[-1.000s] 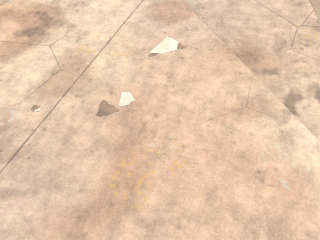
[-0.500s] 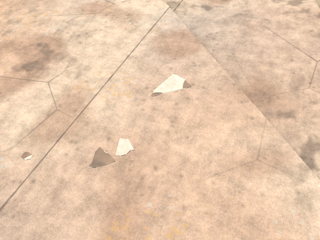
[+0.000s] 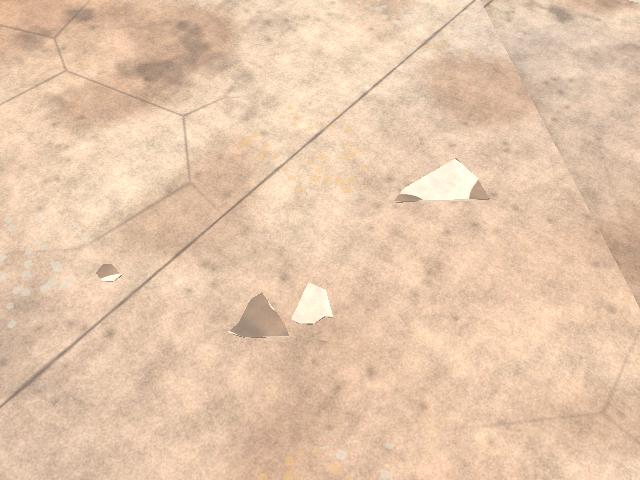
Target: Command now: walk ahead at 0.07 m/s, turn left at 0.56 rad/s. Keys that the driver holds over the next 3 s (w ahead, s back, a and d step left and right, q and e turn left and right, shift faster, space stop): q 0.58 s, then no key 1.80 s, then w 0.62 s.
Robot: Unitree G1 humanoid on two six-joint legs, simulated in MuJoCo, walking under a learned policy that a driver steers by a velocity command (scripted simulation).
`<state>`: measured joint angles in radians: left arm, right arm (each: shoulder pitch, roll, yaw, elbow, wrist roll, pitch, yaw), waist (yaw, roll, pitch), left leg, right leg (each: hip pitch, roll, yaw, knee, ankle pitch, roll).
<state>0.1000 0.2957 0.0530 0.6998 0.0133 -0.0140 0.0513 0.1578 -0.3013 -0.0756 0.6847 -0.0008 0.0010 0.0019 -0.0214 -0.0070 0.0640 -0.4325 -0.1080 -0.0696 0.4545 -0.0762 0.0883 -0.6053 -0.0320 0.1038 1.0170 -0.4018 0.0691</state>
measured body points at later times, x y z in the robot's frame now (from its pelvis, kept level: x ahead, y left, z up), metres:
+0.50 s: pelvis +0.04 -0.05 +0.01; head +0.08 -0.06 +0.46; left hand +0.10 +0.26 -0.08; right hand +0.28 -0.27 -0.09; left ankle +0.00 +0.08 -0.68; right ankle +0.09 -0.17 -0.73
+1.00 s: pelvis +0.03 -0.02 +0.00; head +0.04 -0.01 +0.45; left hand +0.02 +0.28 -0.11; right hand +0.30 -0.16 -0.09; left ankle -0.01 +0.07 -0.73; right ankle +0.09 -0.15 -0.74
